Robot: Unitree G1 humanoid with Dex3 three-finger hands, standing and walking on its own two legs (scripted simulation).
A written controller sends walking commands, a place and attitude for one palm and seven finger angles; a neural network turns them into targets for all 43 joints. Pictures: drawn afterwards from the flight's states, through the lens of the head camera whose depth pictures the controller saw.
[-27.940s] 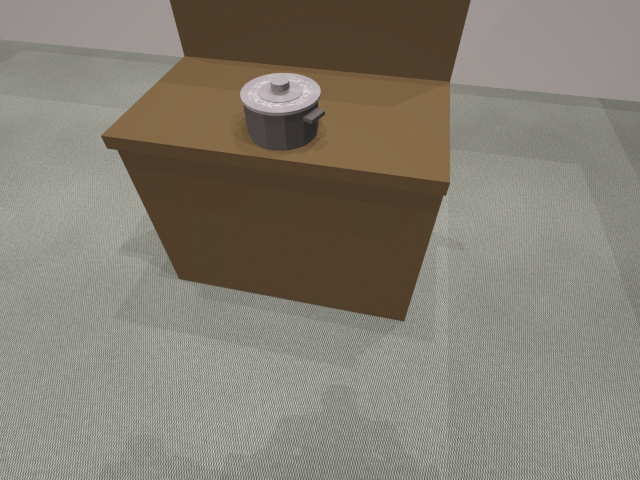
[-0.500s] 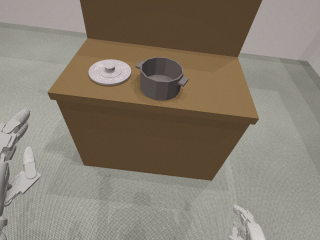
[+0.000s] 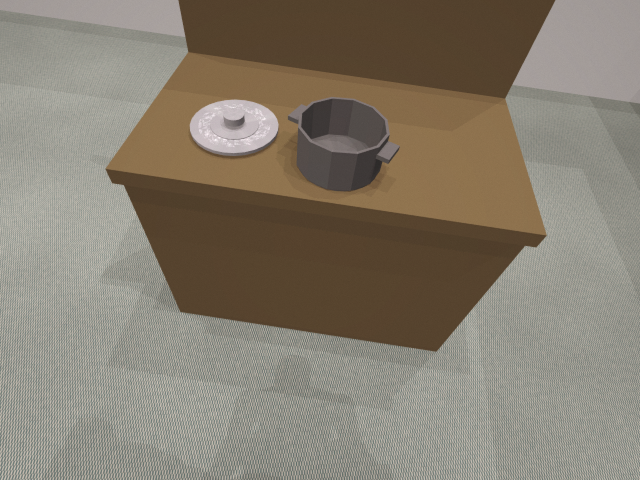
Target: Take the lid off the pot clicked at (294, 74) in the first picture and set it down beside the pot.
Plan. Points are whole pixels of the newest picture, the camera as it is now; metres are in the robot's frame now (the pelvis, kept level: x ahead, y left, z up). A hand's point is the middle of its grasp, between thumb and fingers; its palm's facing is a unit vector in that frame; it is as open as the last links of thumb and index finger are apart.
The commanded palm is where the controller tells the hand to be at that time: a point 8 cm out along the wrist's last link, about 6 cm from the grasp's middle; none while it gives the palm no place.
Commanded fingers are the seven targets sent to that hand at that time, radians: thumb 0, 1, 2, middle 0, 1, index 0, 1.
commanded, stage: stop stepping back and stand still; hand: left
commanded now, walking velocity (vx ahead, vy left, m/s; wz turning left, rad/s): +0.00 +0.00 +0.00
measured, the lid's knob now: (234, 117) +0.81 +0.25 -0.06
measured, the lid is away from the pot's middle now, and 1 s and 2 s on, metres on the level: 0.25 0.25 0.25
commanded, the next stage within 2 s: let the arm hang, fingers relaxed in 0.14 s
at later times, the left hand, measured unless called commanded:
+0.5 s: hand out of the picture +0.04 +0.16 -0.18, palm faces +0.01 -0.98 -0.19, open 7.3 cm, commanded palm none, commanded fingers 0.00 0.90 0.90 -0.20 -0.30 -0.20 -0.30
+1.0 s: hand out of the picture +0.02 +0.13 -0.18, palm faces +0.03 -0.99 -0.16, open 7.4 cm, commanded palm none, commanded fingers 0.00 0.90 0.90 -0.20 -0.30 -0.20 -0.30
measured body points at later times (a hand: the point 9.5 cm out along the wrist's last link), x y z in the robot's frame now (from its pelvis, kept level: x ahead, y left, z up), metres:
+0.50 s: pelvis +0.02 -0.02 +0.00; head +0.04 -0.01 +0.45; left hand +0.04 +0.21 -0.16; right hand +0.00 -0.23 -0.16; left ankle -0.01 +0.08 -0.74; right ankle -0.01 -0.15 -0.74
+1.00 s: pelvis +0.03 -0.03 +0.00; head +0.05 -0.02 +0.45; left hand +0.02 +0.18 -0.17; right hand +0.01 -0.24 -0.16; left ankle -0.01 +0.08 -0.74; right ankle -0.01 -0.15 -0.74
